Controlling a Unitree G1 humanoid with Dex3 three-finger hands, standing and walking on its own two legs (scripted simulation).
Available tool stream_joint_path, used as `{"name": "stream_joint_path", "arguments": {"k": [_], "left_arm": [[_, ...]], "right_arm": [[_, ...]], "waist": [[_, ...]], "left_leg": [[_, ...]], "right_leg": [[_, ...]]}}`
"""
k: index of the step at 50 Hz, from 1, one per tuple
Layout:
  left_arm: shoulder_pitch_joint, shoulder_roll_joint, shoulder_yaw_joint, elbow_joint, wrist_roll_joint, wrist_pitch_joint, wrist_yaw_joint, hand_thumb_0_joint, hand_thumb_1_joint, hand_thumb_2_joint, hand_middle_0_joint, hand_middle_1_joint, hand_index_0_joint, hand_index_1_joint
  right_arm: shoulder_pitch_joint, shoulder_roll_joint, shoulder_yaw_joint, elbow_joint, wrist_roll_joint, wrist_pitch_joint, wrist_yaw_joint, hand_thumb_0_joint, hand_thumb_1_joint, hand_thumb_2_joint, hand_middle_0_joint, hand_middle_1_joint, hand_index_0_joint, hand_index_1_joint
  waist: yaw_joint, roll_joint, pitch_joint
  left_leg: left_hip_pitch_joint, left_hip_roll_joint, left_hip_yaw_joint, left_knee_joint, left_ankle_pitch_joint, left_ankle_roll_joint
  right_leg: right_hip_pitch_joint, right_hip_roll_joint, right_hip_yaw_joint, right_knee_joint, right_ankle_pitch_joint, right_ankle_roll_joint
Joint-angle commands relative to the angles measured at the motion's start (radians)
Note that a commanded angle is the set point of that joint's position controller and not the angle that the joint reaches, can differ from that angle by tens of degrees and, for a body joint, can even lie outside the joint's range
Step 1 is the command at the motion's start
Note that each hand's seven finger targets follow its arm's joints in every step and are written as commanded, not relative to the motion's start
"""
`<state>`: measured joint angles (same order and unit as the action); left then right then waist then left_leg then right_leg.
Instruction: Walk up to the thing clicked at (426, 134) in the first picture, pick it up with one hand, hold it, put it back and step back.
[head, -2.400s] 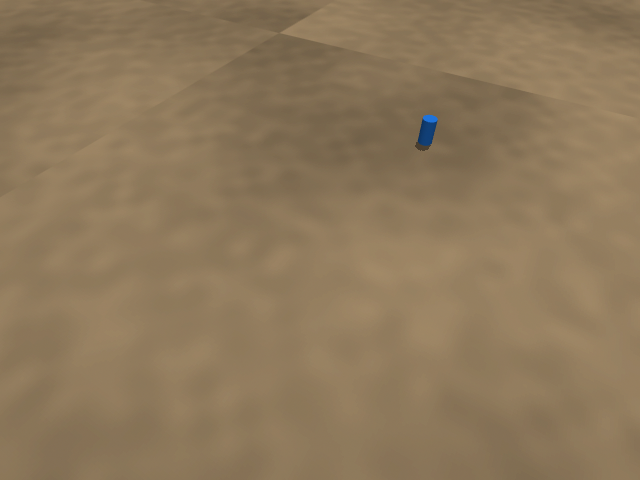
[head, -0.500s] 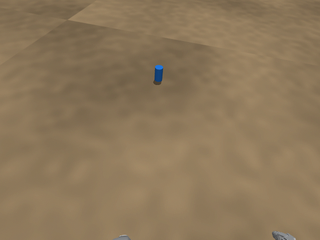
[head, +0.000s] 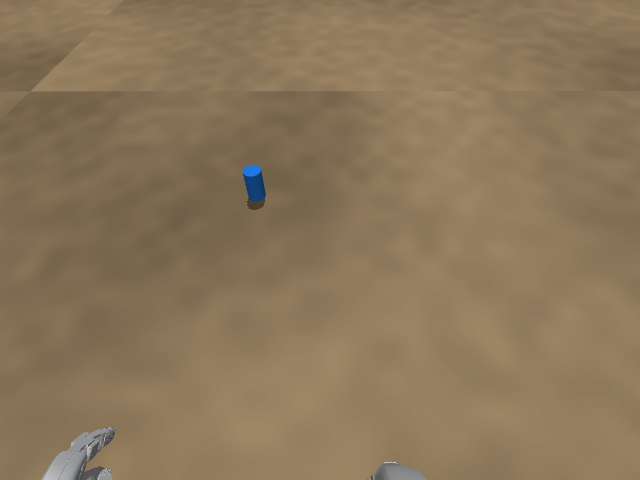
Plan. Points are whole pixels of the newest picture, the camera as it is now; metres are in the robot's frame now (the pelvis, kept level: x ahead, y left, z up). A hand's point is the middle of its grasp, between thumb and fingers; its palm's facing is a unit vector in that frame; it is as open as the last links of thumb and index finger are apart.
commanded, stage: walk up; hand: left
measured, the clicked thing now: (254, 183) +1.38 +0.24 -0.68
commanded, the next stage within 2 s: none
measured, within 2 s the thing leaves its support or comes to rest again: neither
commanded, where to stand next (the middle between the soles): +1.04 +0.03 m, yaw +0 degrees
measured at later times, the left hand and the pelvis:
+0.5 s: hand (107, 408) +0.28 +0.33 -0.14, palm faces -0.04 -0.93 -0.38, open 7.4 cm; pelvis +0.26 +0.04 +0.01, yaw -2 degrees
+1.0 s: hand (174, 235) +0.58 +0.26 -0.09, palm faces -0.01 -0.91 -0.41, open 7.4 cm; pelvis +0.48 -0.01 +0.02, yaw -1 degrees
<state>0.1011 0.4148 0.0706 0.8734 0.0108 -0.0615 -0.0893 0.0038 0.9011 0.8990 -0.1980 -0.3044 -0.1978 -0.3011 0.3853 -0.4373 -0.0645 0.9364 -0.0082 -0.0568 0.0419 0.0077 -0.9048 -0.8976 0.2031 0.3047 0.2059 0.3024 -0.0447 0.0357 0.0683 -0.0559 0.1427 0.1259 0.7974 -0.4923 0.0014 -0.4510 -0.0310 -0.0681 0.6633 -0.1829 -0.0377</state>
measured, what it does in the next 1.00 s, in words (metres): walks ahead: left foot, then right foot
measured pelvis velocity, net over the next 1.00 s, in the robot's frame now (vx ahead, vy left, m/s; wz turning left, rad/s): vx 0.48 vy -0.01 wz -0.02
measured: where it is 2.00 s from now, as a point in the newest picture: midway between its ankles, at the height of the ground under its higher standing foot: (311, 280)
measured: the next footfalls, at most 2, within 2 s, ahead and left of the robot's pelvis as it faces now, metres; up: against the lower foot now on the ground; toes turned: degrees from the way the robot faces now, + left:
left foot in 0.40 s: +0.39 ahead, +0.16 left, +0.00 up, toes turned +5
right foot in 0.84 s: +0.56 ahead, -0.13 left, +0.00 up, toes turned -7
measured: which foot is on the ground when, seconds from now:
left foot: up 0.00-0.38, down 0.40-0.86, up 0.88-1.00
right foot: down 0.00-0.42, up 0.44-0.82, down 0.84-1.00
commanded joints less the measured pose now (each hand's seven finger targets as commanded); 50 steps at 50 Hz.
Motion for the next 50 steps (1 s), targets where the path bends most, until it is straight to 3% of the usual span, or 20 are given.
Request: {"name": "stream_joint_path", "arguments": {"k": [1,4,10,15,17,19,20,21,22,24,27,31,37,40,41,42,43,44,46,50], "left_arm": [[0.206,0.343,0.089,-0.035,-0.044,-0.022,0.048,0.000,0.900,0.900,-0.200,-0.300,-0.200,-0.300],[0.130,0.257,0.060,-0.050,-0.033,-0.039,0.057,0.000,0.900,0.900,-0.200,-0.300,-0.200,-0.300],[0.156,0.263,0.062,-0.077,-0.010,-0.065,0.052,0.000,0.900,0.900,-0.200,-0.300,-0.200,-0.300],[0.187,0.265,0.059,-0.072,-0.005,-0.060,0.045,0.000,0.900,0.900,-0.200,-0.300,-0.200,-0.300],[0.172,0.284,0.059,-0.076,-0.003,-0.054,0.046,0.000,0.900,0.900,-0.200,-0.300,-0.200,-0.300],[0.179,0.254,0.041,-0.078,0.002,-0.049,0.050,0.000,0.900,0.900,-0.200,-0.300,-0.200,-0.300],[0.214,0.191,0.017,-0.083,-0.003,-0.046,0.054,0.000,0.900,0.900,-0.200,-0.300,-0.200,-0.300],[0.259,0.132,0.003,-0.092,-0.023,-0.042,0.056,0.000,0.900,0.900,-0.200,-0.300,-0.200,-0.300],[0.239,0.251,0.024,-0.067,-0.017,-0.035,0.074,0.000,0.900,0.900,-0.200,-0.300,-0.200,-0.300],[0.233,0.263,0.017,-0.034,-0.020,-0.038,0.069,0.000,0.900,0.900,-0.200,-0.300,-0.200,-0.300],[0.269,0.234,0.021,0.004,-0.017,-0.026,0.047,0.000,0.900,0.900,-0.200,-0.300,-0.200,-0.300],[0.179,0.207,0.024,-0.027,0.002,-0.017,0.022,0.000,0.900,0.900,-0.200,-0.300,-0.200,-0.300],[0.105,0.198,0.042,-0.024,0.002,-0.020,0.009,0.000,0.900,0.900,-0.200,-0.300,-0.200,-0.300],[0.187,0.213,0.059,0.006,0.005,-0.030,0.020,0.000,0.900,0.900,-0.200,-0.300,-0.200,-0.300],[0.267,0.241,0.074,0.024,0.006,-0.040,0.033,0.000,0.900,0.900,-0.200,-0.300,-0.200,-0.300],[0.355,0.327,0.099,0.028,0.014,-0.052,0.048,0.000,0.900,0.900,-0.200,-0.300,-0.200,-0.300],[0.355,0.387,0.100,0.011,0.000,-0.052,0.054,0.000,0.900,0.900,-0.200,-0.300,-0.200,-0.300],[0.304,0.367,0.088,-0.008,-0.012,-0.048,0.057,0.000,0.900,0.900,-0.200,-0.300,-0.200,-0.300],[0.208,0.303,0.070,-0.026,-0.022,-0.045,0.065,0.000,0.900,0.900,-0.200,-0.300,-0.200,-0.300],[0.162,0.259,0.052,-0.053,-0.012,-0.052,0.062,0.000,0.900,0.900,-0.200,-0.300,-0.200,-0.300]], "right_arm": [[-0.043,-0.224,-0.044,-0.101,0.024,-0.040,-0.020,0.000,-0.900,-0.900,0.200,0.300,0.200,0.300],[-0.002,-0.180,-0.037,-0.073,0.013,-0.024,-0.009,0.000,-0.900,-0.900,0.200,0.300,0.200,0.300],[-0.131,-0.173,-0.054,-0.111,-0.012,-0.014,0.030,0.000,-0.900,-0.900,0.200,0.300,0.200,0.300],[-0.248,-0.146,-0.055,-0.133,-0.014,-0.036,0.046,0.000,-0.900,-0.900,0.200,0.300,0.200,0.300],[-0.216,-0.149,-0.061,-0.123,-0.011,-0.042,0.045,0.000,-0.900,-0.900,0.200,0.300,0.200,0.300],[-0.053,-0.203,-0.088,-0.067,-0.018,-0.046,0.033,0.000,-0.900,-0.900,0.200,0.300,0.200,0.300],[0.079,-0.267,-0.110,-0.038,-0.033,-0.051,0.019,0.000,-0.900,-0.900,0.200,0.300,0.200,0.300],[0.109,-0.343,-0.124,-0.067,-0.033,-0.056,0.008,0.000,-0.900,-0.900,0.200,0.300,0.200,0.300],[0.066,-0.360,-0.130,-0.083,0.011,-0.052,0.008,0.000,-0.900,-0.900,0.200,0.300,0.200,0.300],[-0.053,-0.284,-0.097,-0.113,0.021,-0.046,-0.001,0.000,-0.900,-0.900,0.200,0.300,0.200,0.300],[-0.107,-0.232,-0.066,-0.125,0.018,-0.053,-0.004,0.000,-0.900,-0.900,0.200,0.300,0.200,0.300],[-0.086,-0.251,-0.068,-0.131,0.007,-0.058,0.001,0.000,-0.900,-0.900,0.200,0.300,0.200,0.300],[-0.130,-0.256,-0.069,-0.148,0.010,-0.054,0.011,0.000,-0.900,-0.900,0.200,0.300,0.200,0.300],[-0.135,-0.233,-0.059,-0.153,0.006,-0.043,0.006,0.000,-0.900,-0.900,0.200,0.300,0.200,0.300],[-0.093,-0.185,-0.040,-0.149,0.005,-0.042,0.004,0.000,-0.900,-0.900,0.200,0.300,0.200,0.300],[-0.049,-0.110,-0.013,-0.165,0.010,-0.046,0.004,0.000,-0.900,-0.900,0.200,0.300,0.200,0.300],[-0.060,-0.156,-0.020,-0.163,0.014,-0.038,-0.004,0.000,-0.900,-0.900,0.200,0.300,0.200,0.300],[-0.107,-0.218,-0.036,-0.144,0.005,-0.029,-0.015,0.000,-0.900,-0.900,0.200,0.300,0.200,0.300],[-0.074,-0.207,-0.038,-0.103,0.024,-0.024,-0.010,0.000,-0.900,-0.900,0.200,0.300,0.200,0.300],[-0.020,-0.185,-0.045,-0.063,0.004,-0.010,0.013,0.000,-0.900,-0.900,0.200,0.300,0.200,0.300]], "waist": [[0.130,-0.123,-0.152],[0.050,-0.171,-0.071],[0.073,-0.141,-0.013],[0.100,-0.126,-0.006],[0.070,-0.134,-0.040],[-0.023,-0.002,-0.116],[-0.083,0.167,-0.180],[-0.071,0.319,-0.216],[-0.068,0.142,-0.223],[-0.006,0.042,-0.088],[0.036,0.080,-0.051],[0.016,0.104,-0.021],[0.039,0.087,0.013],[0.101,0.011,-0.048],[0.137,-0.095,-0.117],[0.167,-0.342,-0.170],[0.169,-0.325,-0.134],[0.158,-0.179,-0.090],[0.103,-0.140,-0.030],[0.056,-0.200,-0.016]], "left_leg": [[-0.539,-0.040,-0.189,0.465,0.106,0.031],[-0.449,-0.012,-0.176,0.318,0.188,0.032],[-0.514,0.010,-0.130,0.057,0.275,-0.017],[-0.392,-0.029,-0.072,-0.194,0.392,-0.002],[-0.264,-0.049,-0.055,-0.240,0.387,0.022],[0.022,-0.098,-0.041,-0.263,0.317,0.059],[0.186,0.002,-0.191,-0.339,0.149,0.107],[0.308,0.275,-0.709,-0.500,-0.027,0.192],[0.236,0.328,-0.802,-0.555,-0.066,0.273],[0.074,0.249,-0.535,-0.548,0.080,0.240],[-0.103,0.160,-0.294,-0.555,0.247,0.202],[-0.098,0.150,-0.236,-0.575,0.247,0.246],[-0.212,0.111,-0.168,-0.547,0.160,0.188],[-0.269,0.078,-0.128,-0.344,0.237,0.146],[-0.304,0.021,-0.075,-0.121,0.334,0.117],[-0.455,-0.092,0.002,0.212,0.199,0.066],[-0.644,-0.179,-0.061,0.345,-0.040,0.040],[-0.647,-0.107,-0.171,0.411,-0.028,0.039],[-0.597,-0.062,-0.219,0.365,0.104,0.040],[-0.493,-0.047,-0.160,0.187,0.204,0.006]], "right_leg": [[0.539,-0.319,0.548,-0.363,0.019,-0.201],[0.315,-0.192,0.266,-0.359,0.199,-0.141],[0.237,-0.208,0.216,-0.456,-0.098,-0.198],[0.253,-0.184,0.136,-0.386,0.017,-0.162],[0.235,-0.210,0.148,-0.329,0.051,-0.150],[0.141,-0.144,0.081,-0.062,0.187,-0.105],[0.004,-0.065,0.019,0.244,0.121,-0.068],[-0.243,0.091,0.033,0.481,-0.324,-0.013],[-0.248,0.042,0.146,0.561,-0.342,-0.030],[-0.230,-0.026,0.179,0.561,-0.211,-0.017],[-0.103,-0.078,0.120,0.394,-0.166,0.010],[-0.108,-0.099,0.069,0.182,-0.127,0.042],[0.073,-0.063,0.008,-0.024,0.059,0.022],[0.304,-0.010,-0.020,-0.088,0.022,0.007],[0.457,-0.015,0.023,-0.152,-0.059,-0.016],[0.566,-0.234,0.345,-0.293,-0.234,-0.069],[0.601,-0.415,0.709,-0.443,-0.297,-0.187],[0.505,-0.436,0.703,-0.417,-0.272,-0.243],[0.389,-0.316,0.430,-0.403,-0.156,-0.196],[0.262,-0.228,0.193,-0.417,-0.021,-0.174]]}}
